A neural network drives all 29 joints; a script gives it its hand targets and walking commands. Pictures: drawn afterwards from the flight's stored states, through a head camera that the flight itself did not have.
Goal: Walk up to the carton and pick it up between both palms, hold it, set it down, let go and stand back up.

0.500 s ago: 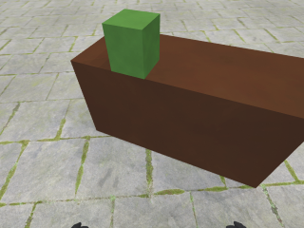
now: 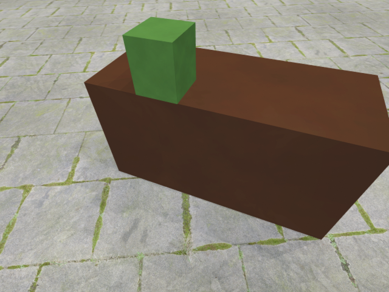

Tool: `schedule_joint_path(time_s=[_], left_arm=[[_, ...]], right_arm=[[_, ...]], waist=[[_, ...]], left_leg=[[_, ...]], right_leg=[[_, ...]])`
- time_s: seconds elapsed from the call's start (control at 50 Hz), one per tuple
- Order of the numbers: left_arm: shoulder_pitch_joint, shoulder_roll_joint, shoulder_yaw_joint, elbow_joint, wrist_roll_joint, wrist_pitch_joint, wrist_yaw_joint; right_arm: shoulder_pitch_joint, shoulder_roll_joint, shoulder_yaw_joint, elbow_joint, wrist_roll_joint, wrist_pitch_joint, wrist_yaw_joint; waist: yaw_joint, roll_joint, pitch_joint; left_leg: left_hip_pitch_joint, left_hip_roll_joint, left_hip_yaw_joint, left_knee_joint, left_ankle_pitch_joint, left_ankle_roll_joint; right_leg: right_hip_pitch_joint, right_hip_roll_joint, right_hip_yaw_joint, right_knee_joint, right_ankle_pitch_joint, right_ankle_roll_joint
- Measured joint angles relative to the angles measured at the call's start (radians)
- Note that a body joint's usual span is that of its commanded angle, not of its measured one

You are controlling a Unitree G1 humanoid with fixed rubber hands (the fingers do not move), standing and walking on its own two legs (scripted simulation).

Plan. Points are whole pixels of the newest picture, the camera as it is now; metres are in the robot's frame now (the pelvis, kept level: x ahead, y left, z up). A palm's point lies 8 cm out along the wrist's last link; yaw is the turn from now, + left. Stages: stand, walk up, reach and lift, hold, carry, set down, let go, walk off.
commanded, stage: stand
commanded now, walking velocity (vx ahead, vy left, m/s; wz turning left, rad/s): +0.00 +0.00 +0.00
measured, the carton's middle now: (164, 60) +1.00 +0.13 +0.03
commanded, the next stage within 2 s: none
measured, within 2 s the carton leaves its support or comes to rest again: neither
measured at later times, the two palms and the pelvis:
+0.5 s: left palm out of the picture +0.10 +0.24 -0.10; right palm out of the picture +0.09 -0.24 -0.11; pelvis +0.01 +0.00 +0.00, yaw +0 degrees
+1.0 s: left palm out of the picture +0.10 +0.25 -0.10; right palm out of the picture +0.10 -0.24 -0.10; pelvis +0.01 +0.01 +0.00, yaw +1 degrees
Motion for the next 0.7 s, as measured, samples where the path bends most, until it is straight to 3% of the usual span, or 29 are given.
schedule_joint_path(time_s=[0.7], left_arm=[[0.007, 0.018, 0.002, 0.016, -0.006, 0.001, 0.011]], right_arm=[[-0.007, -0.008, 0.005, 0.031, 0.006, -0.004, -0.005]], waist=[[0.001, -0.004, 0.002]], left_leg=[[0.012, -0.003, -0.014, -0.021, -0.003, 0.003]], right_leg=[[0.023, -0.003, -0.010, -0.036, 0.001, 0.004]])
